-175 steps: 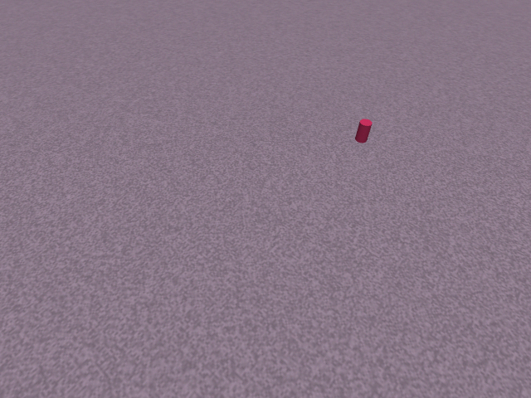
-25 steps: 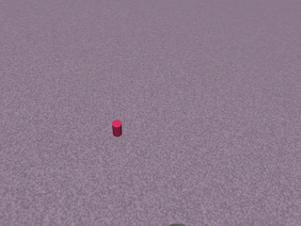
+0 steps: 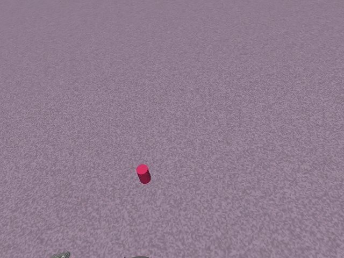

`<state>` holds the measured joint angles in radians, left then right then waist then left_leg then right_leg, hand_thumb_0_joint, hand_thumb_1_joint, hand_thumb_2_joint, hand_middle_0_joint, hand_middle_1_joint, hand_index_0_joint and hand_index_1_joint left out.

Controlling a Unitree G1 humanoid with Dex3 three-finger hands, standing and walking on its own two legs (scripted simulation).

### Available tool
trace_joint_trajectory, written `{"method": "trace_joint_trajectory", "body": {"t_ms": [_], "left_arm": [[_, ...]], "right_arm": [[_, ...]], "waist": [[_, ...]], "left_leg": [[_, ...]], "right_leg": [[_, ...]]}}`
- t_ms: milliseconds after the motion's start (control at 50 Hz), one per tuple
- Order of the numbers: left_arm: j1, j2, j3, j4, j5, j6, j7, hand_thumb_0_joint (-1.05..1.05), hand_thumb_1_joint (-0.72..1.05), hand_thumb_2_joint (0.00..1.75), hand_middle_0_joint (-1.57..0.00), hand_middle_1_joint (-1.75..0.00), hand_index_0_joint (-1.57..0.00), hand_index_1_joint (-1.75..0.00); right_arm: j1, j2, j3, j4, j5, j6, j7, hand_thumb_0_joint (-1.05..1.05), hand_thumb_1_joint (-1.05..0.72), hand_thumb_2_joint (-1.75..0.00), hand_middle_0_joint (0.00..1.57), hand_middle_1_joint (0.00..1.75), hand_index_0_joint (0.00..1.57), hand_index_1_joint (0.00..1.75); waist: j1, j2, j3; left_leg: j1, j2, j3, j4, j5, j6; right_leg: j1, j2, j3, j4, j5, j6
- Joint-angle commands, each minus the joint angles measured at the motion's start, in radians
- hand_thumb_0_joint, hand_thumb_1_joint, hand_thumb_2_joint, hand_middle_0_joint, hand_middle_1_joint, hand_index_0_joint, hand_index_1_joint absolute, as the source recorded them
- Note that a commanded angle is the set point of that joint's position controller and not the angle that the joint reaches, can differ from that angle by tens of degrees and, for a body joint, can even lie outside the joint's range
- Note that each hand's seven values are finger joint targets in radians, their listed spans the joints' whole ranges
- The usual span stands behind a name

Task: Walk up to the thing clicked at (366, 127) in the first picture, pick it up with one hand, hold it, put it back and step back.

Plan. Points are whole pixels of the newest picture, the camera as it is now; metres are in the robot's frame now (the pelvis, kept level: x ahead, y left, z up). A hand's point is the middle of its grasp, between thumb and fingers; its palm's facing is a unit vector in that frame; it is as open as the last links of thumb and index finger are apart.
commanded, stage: walk up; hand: left
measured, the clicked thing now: (143, 174) +0.73 +0.26 -0.71
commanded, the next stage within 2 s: none
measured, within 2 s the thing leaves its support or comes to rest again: neither
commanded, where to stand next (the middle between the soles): +0.39 +0.03 m, yaw +1 degrees
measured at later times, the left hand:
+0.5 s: hand (65, 251) +0.18 +0.32 -0.17, palm faces +0.02 -0.95 -0.33, open 7.4 cm
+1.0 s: hand (86, 192) +0.34 +0.29 -0.12, palm faces +0.00 -0.90 -0.44, open 7.4 cm
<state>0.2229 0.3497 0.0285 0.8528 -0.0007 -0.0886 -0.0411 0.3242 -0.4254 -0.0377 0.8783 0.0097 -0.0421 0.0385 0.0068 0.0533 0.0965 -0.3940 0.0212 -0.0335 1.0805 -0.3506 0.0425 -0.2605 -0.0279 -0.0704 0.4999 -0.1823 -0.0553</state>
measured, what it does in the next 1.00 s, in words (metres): walks ahead: left foot, then right foot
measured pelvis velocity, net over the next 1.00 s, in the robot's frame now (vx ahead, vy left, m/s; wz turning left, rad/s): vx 0.29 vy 0.02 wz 0.03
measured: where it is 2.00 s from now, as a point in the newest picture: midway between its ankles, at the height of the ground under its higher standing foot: (177, 240)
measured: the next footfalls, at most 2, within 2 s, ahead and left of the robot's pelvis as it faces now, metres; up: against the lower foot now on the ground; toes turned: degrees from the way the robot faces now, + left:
left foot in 0.36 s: +0.26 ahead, +0.17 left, +0.00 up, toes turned +7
right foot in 0.80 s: +0.39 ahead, -0.09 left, +0.00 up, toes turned +0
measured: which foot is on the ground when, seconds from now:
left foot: up 0.00-0.34, down 0.36-0.84, up 0.86-1.00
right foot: down 0.00-0.40, up 0.42-0.78, down 0.80-1.00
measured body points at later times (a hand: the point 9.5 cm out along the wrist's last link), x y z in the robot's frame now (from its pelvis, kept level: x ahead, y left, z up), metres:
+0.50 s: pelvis +0.17 +0.06 -0.01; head +0.18 +0.08 +0.44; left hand +0.18 +0.37 -0.14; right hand +0.27 -0.26 -0.10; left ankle +0.22 +0.17 -0.74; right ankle +0.12 -0.09 -0.67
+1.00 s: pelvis +0.29 +0.02 -0.01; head +0.32 -0.02 +0.44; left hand +0.34 +0.34 -0.09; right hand +0.37 -0.28 -0.15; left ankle +0.29 +0.17 -0.68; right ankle +0.36 -0.09 -0.74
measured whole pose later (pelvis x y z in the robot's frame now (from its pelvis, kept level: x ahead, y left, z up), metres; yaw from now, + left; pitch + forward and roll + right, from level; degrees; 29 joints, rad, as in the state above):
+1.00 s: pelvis +0.29 +0.02 -0.01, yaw +2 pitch -3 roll +2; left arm 0.28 0.36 0.01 0.87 0.01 -0.08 -0.01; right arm 0.27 -0.42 -0.04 0.87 0.01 0.00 0.02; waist 0.02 0.07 0.11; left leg -0.41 0.01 -0.01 1.01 -0.46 0.03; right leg -0.31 -0.05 -0.02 0.55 -0.19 -0.02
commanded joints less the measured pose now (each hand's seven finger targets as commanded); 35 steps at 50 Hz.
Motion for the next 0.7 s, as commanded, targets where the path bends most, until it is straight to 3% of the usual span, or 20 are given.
{"method": "trace_joint_trajectory", "body": {"t_ms": [0, 60, 120, 160, 220, 260, 300, 320, 340, 360, 380, 400, 420, 460, 480, 500, 540, 600, 640, 680], "left_arm": [[0.062, 0.278, 0.091, -0.054, -0.002, -0.026, 0.021, 0.00, 0.90, 0.90, -0.20, -0.30, -0.20, -0.30], [0.061, 0.290, 0.099, -0.073, 0.010, -0.027, 0.022, 0.00, 0.90, 0.90, -0.20, -0.30, -0.20, -0.30], [0.059, 0.303, 0.114, -0.078, 0.017, -0.024, 0.019, 0.00, 0.90, 0.90, -0.20, -0.30, -0.20, -0.30], [0.085, 0.302, 0.118, -0.073, 0.018, -0.024, 0.019, 0.00, 0.90, 0.90, -0.20, -0.30, -0.20, -0.30], [0.121, 0.305, 0.113, -0.066, 0.016, -0.020, 0.017, 0.00, 0.90, 0.90, -0.20, -0.30, -0.20, -0.30], [0.084, 0.321, 0.113, -0.079, 0.016, -0.015, 0.017, 0.00, 0.90, 0.90, -0.20, -0.30, -0.20, -0.30], [0.096, 0.318, 0.105, -0.076, 0.011, -0.007, 0.018, 0.00, 0.90, 0.90, -0.20, -0.30, -0.20, -0.30], [0.091, 0.301, 0.096, -0.081, 0.013, -0.004, 0.018, 0.00, 0.90, 0.90, -0.20, -0.30, -0.20, -0.30], [0.151, 0.250, 0.074, -0.079, 0.008, 0.000, 0.016, 0.00, 0.90, 0.90, -0.20, -0.30, -0.20, -0.30], [0.200, 0.175, 0.054, -0.089, -0.004, 0.003, 0.016, 0.00, 0.90, 0.90, -0.20, -0.30, -0.20, -0.30], [0.215, 0.219, 0.066, -0.071, -0.007, 0.013, 0.024, 0.00, 0.90, 0.90, -0.20, -0.30, -0.20, -0.30], [0.163, 0.289, 0.077, -0.057, 0.007, 0.023, 0.033, 0.00, 0.90, 0.90, -0.20, -0.30, -0.20, -0.30], [0.112, 0.301, 0.073, -0.061, 0.005, 0.020, 0.032, 0.00, 0.90, 0.90, -0.20, -0.30, -0.20, -0.30], [0.149, 0.276, 0.073, -0.037, -0.007, 0.023, 0.021, 0.00, 0.90, 0.90, -0.20, -0.30, -0.20, -0.30], [0.182, 0.262, 0.070, -0.024, -0.012, 0.029, 0.015, 0.00, 0.90, 0.90, -0.20, -0.30, -0.20, -0.30], [0.196, 0.254, 0.069, -0.013, -0.011, 0.036, 0.012, 0.00, 0.90, 0.90, -0.20, -0.30, -0.20, -0.30], [0.184, 0.246, 0.071, -0.010, -0.006, 0.040, 0.004, 0.00, 0.90, 0.90, -0.20, -0.30, -0.20, -0.30], [0.123, 0.242, 0.071, -0.028, 0.003, 0.033, -0.008, 0.00, 0.90, 0.90, -0.20, -0.30, -0.20, -0.30], [0.078, 0.244, 0.076, -0.031, 0.009, 0.026, -0.014, 0.00, 0.90, 0.90, -0.20, -0.30, -0.20, -0.30], [0.070, 0.231, 0.074, -0.021, 0.009, 0.015, -0.007, 0.00, 0.90, 0.90, -0.20, -0.30, -0.20, -0.30]], "right_arm": [[0.114, -0.166, -0.065, -0.021, -0.011, -0.003, 0.003, 0.00, -0.90, -0.90, 0.20, 0.30, 0.20, 0.30], [0.051, -0.173, -0.078, -0.037, -0.015, 0.008, 0.013, 0.00, -0.90, -0.90, 0.20, 0.30, 0.20, 0.30], [-0.014, -0.176, -0.082, -0.056, -0.030, 0.001, 0.024, 0.00, -0.90, -0.90, 0.20, 0.30, 0.20, 0.30], [-0.052, -0.162, -0.075, -0.068, -0.035, -0.007, 0.030, 0.00, -0.90, -0.90, 0.20, 0.30, 0.20, 0.30], [-0.097, -0.152, -0.070, -0.082, -0.036, -0.019, 0.033, 0.00, -0.90, -0.90, 0.20, 0.30, 0.20, 0.30], [-0.087, -0.160, -0.072, -0.082, -0.035, -0.025, 0.034, 0.00, -0.90, -0.90, 0.20, 0.30, 0.20, 0.30], [-0.044, -0.165, -0.075, -0.070, -0.037, -0.036, 0.028, 0.00, -0.90, -0.90, 0.20, 0.30, 0.20, 0.30], [0.041, -0.185, -0.084, -0.045, -0.038, -0.042, 0.020, 0.00, -0.90, -0.90, 0.20, 0.30, 0.20, 0.30], [0.131, -0.236, -0.104, -0.017, -0.044, -0.050, 0.007, 0.00, -0.90, -0.90, 0.20, 0.30, 0.20, 0.30], [0.181, -0.313, -0.124, -0.033, -0.055, -0.055, -0.008, 0.00, -0.90, -0.90, 0.20, 0.30, 0.20, 0.30], [0.156, -0.341, -0.125, -0.065, -0.033, -0.055, -0.014, 0.00, -0.90, -0.90, 0.20, 0.30, 0.20, 0.30], [0.138, -0.336, -0.130, -0.061, -0.009, -0.050, -0.011, 0.00, -0.90, -0.90, 0.20, 0.30, 0.20, 0.30], [0.115, -0.297, -0.119, -0.066, -0.008, -0.045, -0.017, 0.00, -0.90, -0.90, 0.20, 0.30, 0.20, 0.30], [0.050, -0.238, -0.087, -0.089, -0.008, -0.052, -0.024, 0.00, -0.90, -0.90, 0.20, 0.30, 0.20, 0.30], [0.040, -0.230, -0.082, -0.087, -0.002, -0.057, -0.024, 0.00, -0.90, -0.90, 0.20, 0.30, 0.20, 0.30], [0.028, -0.233, -0.083, -0.091, -0.003, -0.060, -0.024, 0.00, -0.90, -0.90, 0.20, 0.30, 0.20, 0.30], [0.003, -0.234, -0.085, -0.111, -0.011, -0.060, -0.022, 0.00, -0.90, -0.90, 0.20, 0.30, 0.20, 0.30], [-0.017, -0.244, -0.090, -0.127, -0.018, -0.057, -0.016, 0.00, -0.90, -0.90, 0.20, 0.30, 0.20, 0.30], [-0.007, -0.256, -0.096, -0.127, -0.022, -0.052, -0.009, 0.00, -0.90, -0.90, 0.20, 0.30, 0.20, 0.30], [-0.026, -0.246, -0.090, -0.129, -0.023, -0.042, -0.009, 0.00, -0.90, -0.90, 0.20, 0.30, 0.20, 0.30]], "waist": [[-0.005, -0.206, -0.046], [0.007, -0.181, 0.009], [0.016, -0.169, 0.043], [0.034, -0.157, 0.029], [0.051, -0.159, 0.012], [0.024, -0.174, -0.006], [-0.001, -0.121, -0.033], [-0.052, -0.062, -0.082], [-0.078, 0.099, -0.157], [-0.084, 0.304, -0.208], [-0.074, 0.211, -0.189], [-0.081, 0.137, -0.139], [-0.080, 0.059, -0.085], [-0.035, 0.038, -0.039], [-0.017, 0.072, -0.039], [-0.009, 0.087, -0.036], [-0.013, 0.117, -0.019], [-0.024, 0.133, 0.024], [-0.038, 0.132, 0.038], [-0.028, 0.121, 0.031]], "left_leg": [[-0.119, 0.015, -0.043, -0.041, 0.136, -0.030], [-0.158, 0.031, -0.059, -0.126, 0.187, -0.054], [-0.199, 0.057, -0.061, -0.253, 0.182, -0.062], [-0.195, 0.075, -0.053, -0.347, 0.198, -0.052], [-0.117, 0.079, 0.016, -0.447, 0.213, -0.038], [-0.021, 0.088, 0.034, -0.467, 0.179, -0.018], [0.090, 0.050, 0.078, -0.547, 0.177, -0.002], [0.229, 0.020, 0.081, -0.585, 0.171, 0.013], [0.395, 0.037, 0.019, -0.633, 0.085, 0.045], [0.535, 0.255, -0.330, -0.686, 0.032, 0.120], [0.554, 0.398, -0.628, -0.796, 0.005, 0.212], [0.485, 0.417, -0.624, -0.786, -0.003, 0.254], [0.387, 0.376, -0.499, -0.781, 0.133, 0.239], [0.298, 0.270, -0.232, -0.765, 0.321, 0.155], [0.270, 0.246, -0.161, -0.765, 0.357, 0.142], [0.218, 0.230, -0.126, -0.771, 0.347, 0.144], [0.170, 0.216, -0.089, -0.811, 0.227, 0.159], [0.161, 0.232, -0.080, -0.850, 0.063, 0.198], [0.117, 0.219, -0.068, -0.854, -0.019, 0.192], [0.087, 0.220, -0.059, -0.804, 0.059, 0.184]], "right_leg": [[0.096, -0.183, 0.171, -0.268, 0.114, -0.072], [0.054, -0.204, 0.167, -0.342, -0.108, -0.066], [0.074, -0.239, 0.176, -0.354, -0.246, -0.116], [0.136, -0.240, 0.148, -0.309, -0.177, -0.122], [0.138, -0.239, 0.118, -0.248, -0.058, -0.126], [0.093, -0.269, 0.133, -0.214, -0.020, -0.144], [0.076, -0.238, 0.097, -0.096, 0.056, -0.125], [0.046, -0.203, 0.065, 0.051, 0.166, -0.100], [-0.030, -0.121, -0.002, 0.303, 0.189, -0.061], [-0.243, -0.012, -0.037, 0.554, -0.128, 0.002], [-0.385, 0.075, 0.022, 0.636, -0.377, 0.013], [-0.399, 0.000, 0.109, 0.696, -0.381, 0.001], [-0.384, -0.011, 0.143, 0.714, -0.332, 0.001], [-0.304, -0.040, 0.186, 0.622, -0.218, 0.004], [-0.278, -0.050, 0.163, 0.594, -0.185, 0.010], [-0.242, -0.048, 0.139, 0.573, -0.152, 0.023], [-0.225, -0.055, 0.111, 0.505, -0.104, 0.046], [-0.262, -0.084, 0.073, 0.351, -0.074, 0.064], [-0.210, -0.084, 0.059, 0.258, -0.044, 0.067], [-0.137, -0.063, 0.044, 0.180, -0.012, 0.061]]}}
